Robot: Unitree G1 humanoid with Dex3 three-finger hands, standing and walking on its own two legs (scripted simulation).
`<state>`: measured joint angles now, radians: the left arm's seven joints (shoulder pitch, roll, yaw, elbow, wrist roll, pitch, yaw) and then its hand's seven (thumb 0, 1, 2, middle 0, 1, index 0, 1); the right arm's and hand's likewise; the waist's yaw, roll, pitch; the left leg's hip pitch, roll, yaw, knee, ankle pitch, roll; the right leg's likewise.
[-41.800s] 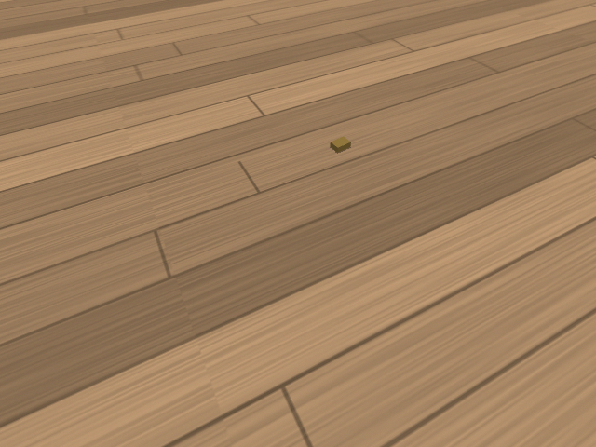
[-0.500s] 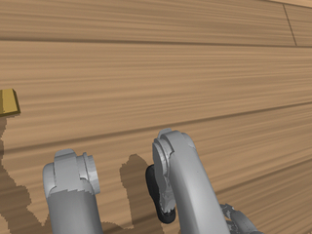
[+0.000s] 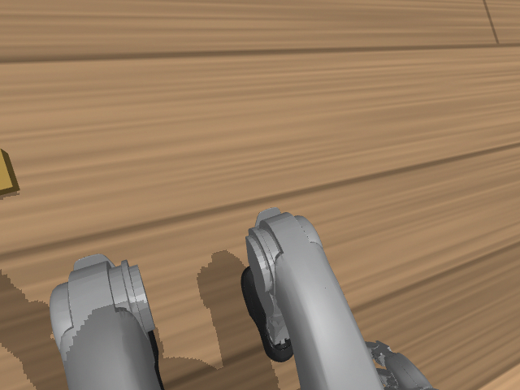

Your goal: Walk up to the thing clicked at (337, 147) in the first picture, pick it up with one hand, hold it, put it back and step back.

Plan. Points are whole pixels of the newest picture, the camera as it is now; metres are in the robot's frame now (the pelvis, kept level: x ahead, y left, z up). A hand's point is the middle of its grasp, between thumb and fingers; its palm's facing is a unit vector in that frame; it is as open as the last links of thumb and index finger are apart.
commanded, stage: approach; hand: left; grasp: from above
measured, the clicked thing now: out of the picture +0.48 +0.36 -0.30
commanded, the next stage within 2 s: rest palm in 0.56 s
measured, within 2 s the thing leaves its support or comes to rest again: neither
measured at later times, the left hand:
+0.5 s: hand out of the picture +0.46 +0.36 -0.19, palm faces -0.43 -0.07 -0.90, open 12.7 cm
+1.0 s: hand out of the picture +0.44 +0.35 -0.20, palm faces -0.52 -0.13 -0.84, open 13.6 cm
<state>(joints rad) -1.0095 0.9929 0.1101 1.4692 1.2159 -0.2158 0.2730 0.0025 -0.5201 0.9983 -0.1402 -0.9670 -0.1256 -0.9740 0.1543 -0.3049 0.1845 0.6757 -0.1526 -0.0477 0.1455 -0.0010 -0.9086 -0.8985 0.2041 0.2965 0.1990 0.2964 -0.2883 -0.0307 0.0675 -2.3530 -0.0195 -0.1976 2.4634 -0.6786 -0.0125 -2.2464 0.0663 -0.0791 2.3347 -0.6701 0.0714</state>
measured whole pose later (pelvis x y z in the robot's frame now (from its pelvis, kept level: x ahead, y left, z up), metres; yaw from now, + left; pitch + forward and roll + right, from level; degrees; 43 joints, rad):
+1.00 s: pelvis -0.01 +0.00 +0.00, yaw -1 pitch +30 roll -13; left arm -1.02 1.01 0.11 1.57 1.31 -0.36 0.35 0.00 -0.43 0.94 -0.19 -0.90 -0.17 -0.91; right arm 0.11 -0.33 0.22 0.63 -0.18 -0.05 0.15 0.00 -0.90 -0.90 0.20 0.30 0.20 0.30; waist -0.31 -0.08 0.09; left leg -2.34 -0.02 -0.22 2.47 -0.67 -0.01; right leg -2.21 0.07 -0.10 2.32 -0.66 0.06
